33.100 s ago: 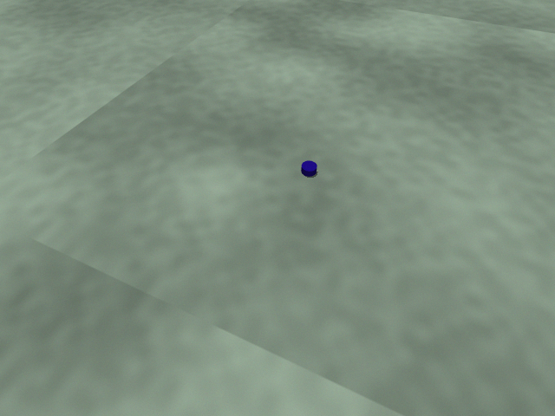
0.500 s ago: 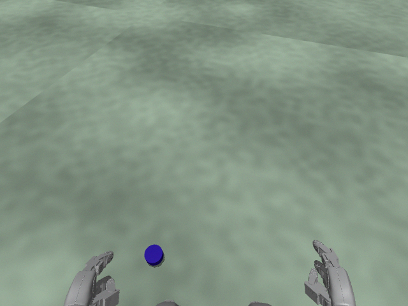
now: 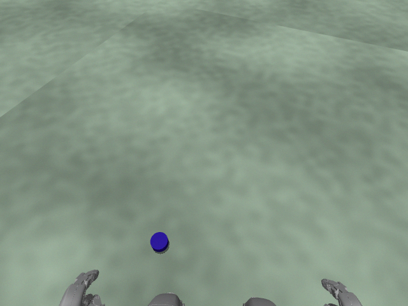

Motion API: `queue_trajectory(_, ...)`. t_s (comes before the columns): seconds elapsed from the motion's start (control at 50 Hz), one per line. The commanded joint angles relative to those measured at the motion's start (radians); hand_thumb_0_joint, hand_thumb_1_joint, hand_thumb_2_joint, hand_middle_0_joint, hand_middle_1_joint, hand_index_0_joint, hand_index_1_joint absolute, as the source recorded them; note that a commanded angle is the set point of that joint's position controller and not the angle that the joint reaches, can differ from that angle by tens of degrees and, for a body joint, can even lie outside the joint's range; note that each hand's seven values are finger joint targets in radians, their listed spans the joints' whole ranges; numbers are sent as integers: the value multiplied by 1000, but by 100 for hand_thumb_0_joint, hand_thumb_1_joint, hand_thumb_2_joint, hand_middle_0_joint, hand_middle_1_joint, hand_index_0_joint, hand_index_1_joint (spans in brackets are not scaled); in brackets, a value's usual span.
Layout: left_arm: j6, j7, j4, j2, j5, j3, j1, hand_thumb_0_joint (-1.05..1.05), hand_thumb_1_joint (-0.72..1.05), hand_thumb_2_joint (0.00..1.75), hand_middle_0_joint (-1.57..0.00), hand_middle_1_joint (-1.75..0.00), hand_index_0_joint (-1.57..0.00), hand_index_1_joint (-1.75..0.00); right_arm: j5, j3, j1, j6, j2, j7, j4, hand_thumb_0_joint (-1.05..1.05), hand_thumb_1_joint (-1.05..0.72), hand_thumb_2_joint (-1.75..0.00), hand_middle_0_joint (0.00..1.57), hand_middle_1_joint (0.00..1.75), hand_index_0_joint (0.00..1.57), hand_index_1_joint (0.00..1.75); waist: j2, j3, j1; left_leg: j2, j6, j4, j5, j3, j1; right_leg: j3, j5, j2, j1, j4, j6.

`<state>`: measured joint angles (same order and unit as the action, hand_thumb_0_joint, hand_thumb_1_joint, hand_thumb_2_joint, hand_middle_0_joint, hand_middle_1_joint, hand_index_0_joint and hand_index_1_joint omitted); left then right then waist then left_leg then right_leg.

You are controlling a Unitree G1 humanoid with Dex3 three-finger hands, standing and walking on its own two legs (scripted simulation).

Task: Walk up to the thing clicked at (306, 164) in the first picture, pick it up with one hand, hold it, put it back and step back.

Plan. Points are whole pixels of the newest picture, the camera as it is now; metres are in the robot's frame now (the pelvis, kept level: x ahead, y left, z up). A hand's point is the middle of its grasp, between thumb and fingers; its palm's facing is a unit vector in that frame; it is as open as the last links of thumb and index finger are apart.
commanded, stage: stand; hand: left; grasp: from above
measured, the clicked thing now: (159, 241) +0.45 +0.24 -0.72
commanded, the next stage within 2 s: none
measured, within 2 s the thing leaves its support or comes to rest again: neither
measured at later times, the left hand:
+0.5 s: hand out of the picture +0.04 +0.24 -0.13, palm faces +0.04 -0.94 -0.34, open 7.4 cm
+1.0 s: hand out of the picture +0.04 +0.24 -0.12, palm faces +0.02 -0.94 -0.34, open 7.4 cm
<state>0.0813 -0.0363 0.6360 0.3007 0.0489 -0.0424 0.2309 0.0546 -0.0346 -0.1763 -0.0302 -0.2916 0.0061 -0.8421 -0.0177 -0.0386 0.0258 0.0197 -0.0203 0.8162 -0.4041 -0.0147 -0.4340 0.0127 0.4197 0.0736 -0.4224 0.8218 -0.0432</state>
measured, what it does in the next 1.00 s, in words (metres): stands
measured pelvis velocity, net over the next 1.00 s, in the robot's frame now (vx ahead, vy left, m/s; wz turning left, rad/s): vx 0.00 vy -0.01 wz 0.01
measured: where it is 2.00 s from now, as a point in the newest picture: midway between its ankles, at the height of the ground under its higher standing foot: outside the picture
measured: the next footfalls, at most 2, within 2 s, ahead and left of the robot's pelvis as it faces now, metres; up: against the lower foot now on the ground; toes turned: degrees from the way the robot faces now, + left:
none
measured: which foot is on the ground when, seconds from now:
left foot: down 0.00-1.00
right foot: down 0.00-1.00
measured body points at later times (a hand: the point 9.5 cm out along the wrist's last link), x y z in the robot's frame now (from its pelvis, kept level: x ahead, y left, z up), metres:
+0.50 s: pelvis +0.00 +0.00 +0.04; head +0.00 +0.00 +0.48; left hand +0.04 +0.29 -0.10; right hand +0.08 -0.27 -0.11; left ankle +0.02 +0.14 -0.70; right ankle +0.01 -0.15 -0.70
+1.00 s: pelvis +0.00 -0.01 +0.04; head +0.00 -0.01 +0.49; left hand +0.04 +0.29 -0.10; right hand +0.05 -0.30 -0.10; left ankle +0.02 +0.14 -0.70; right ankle +0.01 -0.15 -0.70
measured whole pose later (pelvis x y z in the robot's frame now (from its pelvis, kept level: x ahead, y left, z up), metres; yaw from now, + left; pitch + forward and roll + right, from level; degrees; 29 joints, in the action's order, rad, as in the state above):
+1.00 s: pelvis +0.00 -0.01 +0.04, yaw +0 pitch -4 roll +0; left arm 0.00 -0.02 1.15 0.31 0.02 -0.03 0.14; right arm 0.02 -0.02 -0.15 0.01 -0.32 0.01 -1.13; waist 0.01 -0.08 0.01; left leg 0.04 -0.04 0.39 -0.19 -0.02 -0.14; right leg 0.04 0.19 0.05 -0.11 0.37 -0.03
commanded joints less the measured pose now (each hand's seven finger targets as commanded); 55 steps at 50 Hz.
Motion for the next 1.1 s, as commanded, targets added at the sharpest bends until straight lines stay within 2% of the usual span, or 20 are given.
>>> queue_trajectory(0.0, -76, -8, 16, 136, 4, -53, -49, 0, 90, 90, -20, -30, -20, -30, 1, -59, 49, -24, -160, 10, 58, 0, -90, -90, 20, 30, 20, 30, 46, 109, 3, 44, 84, -218, 165, -80, 87, -28, -152, 8, 96, -188, 65)
queue_trajectory(0.08, -90, -7, 119, 149, -5, -52, -37, 0, 90, 90, -20, -30, -20, -30, -7, -60, 27, -16, -168, 18, -1, 0, -90, -90, 20, 30, 20, 30, 46, 93, -4, 50, 73, -253, 254, -77, 134, -32, -237, 19, 147, -239, 66)
queue_trajectory(0.16, -91, -10, 206, 156, -12, -48, -33, 0, 90, 90, -20, -30, -20, -30, -14, -57, 31, -6, -178, 25, -47, 0, -90, -90, 20, 30, 20, 30, 56, 75, -4, 61, 69, -313, 247, -88, 163, -26, -256, 23, 194, -299, 61)
queue_trajectory(0.26, -93, -12, 294, 167, -19, -41, -30, 0, 90, 90, -20, -30, -20, -30, -21, -48, 18, -3, -185, 31, -104, 0, -90, -90, 20, 30, 20, 30, 35, 72, -8, 71, 59, -351, 363, -78, 234, -33, -336, 38, 245, -355, 58)
queue_trajectory(0.38, -92, -10, 364, 173, -18, -32, -61, 0, 90, 90, -20, -30, -20, -30, -28, -40, 40, 5, -184, 31, -149, 0, -90, -90, 20, 30, 20, 30, 26, 32, -10, 76, 46, -420, 315, -74, 257, -32, -292, 42, 274, -436, 48)
queue_trajectory(0.44, -88, -7, 391, 177, -17, -30, -75, 0, 90, 90, -20, -30, -20, -30, -28, -37, 49, 9, -187, 28, -166, 0, -90, -90, 20, 30, 20, 30, 45, -10, -10, 75, 41, -475, 197, -84, 225, -27, -228, 35, 278, -459, 45)
queue_trajectory(0.5, -92, -3, 414, 181, -14, -27, -74, 0, 90, 90, -20, -30, -20, -30, -29, -39, 62, 12, -194, 22, -176, 0, -90, -90, 20, 30, 20, 30, 22, -25, -7, 74, 38, -494, 161, -89, 237, -24, -175, 32, 264, -488, 42)
queue_trajectory(0.54, -96, 0, 420, 190, -16, -27, -84, 0, 90, 90, -20, -30, -20, -30, -30, -38, 58, 12, -191, 21, -187, 0, -90, -90, 20, 30, 20, 30, 17, -9, -12, 77, 37, -488, 191, -84, 253, -37, -189, 43, 274, -501, 45)
queue_trajectory(0.62, -98, 1, 433, 200, -17, -26, -100, 0, 90, 90, -20, -30, -20, -30, -29, -34, 65, 14, -193, 18, -198, 0, -90, -90, 20, 30, 20, 30, 34, -12, -15, 74, 34, -497, 178, -78, 247, -41, -196, 46, 282, -521, 42)
queue_trajectory(0.74, -98, 5, 449, 213, -20, -26, -106, 0, 90, 90, -20, -30, -20, -30, -30, -32, 70, 16, -205, 14, -212, 0, -90, -90, 20, 30, 20, 30, 28, -17, -13, 77, 33, -509, 146, -79, 242, -46, -158, 45, 276, -536, 43)
queue_trajectory(0.78, -99, 7, 450, 220, -22, -27, -117, 0, 90, 90, -20, -30, -20, -30, -31, -26, 55, 16, -198, 12, -218, 0, -90, -90, 20, 30, 20, 30, 22, -18, -17, 74, 29, -508, 168, -72, 241, -50, -156, 47, 281, -538, 43)
queue_trajectory(0.88, -104, 7, 458, 214, -26, -25, -122, 0, 90, 90, -20, -30, -20, -30, -30, -24, 62, 12, -211, 14, -223, 0, -90, -90, 20, 30, 20, 30, 23, 20, -16, 88, 35, -494, 259, -70, 270, -54, -260, 59, 312, -535, 47)
queue_trajectory(0.92, -102, 9, 463, 220, -28, -25, -116, 0, 90, 90, -20, -30, -20, -30, -31, -19, 59, 11, -211, 14, -229, 0, -90, -90, 20, 30, 20, 30, 41, 5, -14, 85, 32, -510, 228, -71, 262, -49, -242, 52, 310, -532, 47)
queue_trajectory(0.96, -101, 8, 465, 216, -28, -25, -117, 0, 90, 90, -20, -30, -20, -30, -32, -20, 66, 10, -219, 16, -228, 0, -90, -90, 20, 30, 20, 30, 39, 25, -12, 94, 37, -505, 262, -71, 276, -49, -283, 57, 318, -527, 51)
queue_trajectory(1.08, -101, 13, 471, 216, -30, -23, -124, 0, 90, 90, -20, -30, -20, -30, -35, -15, 67, 7, -229, 16, -235, 0, -90, -90, 20, 30, 20, 30, 38, 28, -14, 96, 33, -511, 294, -69, 290, -46, -296, 54, 321, -530, 48)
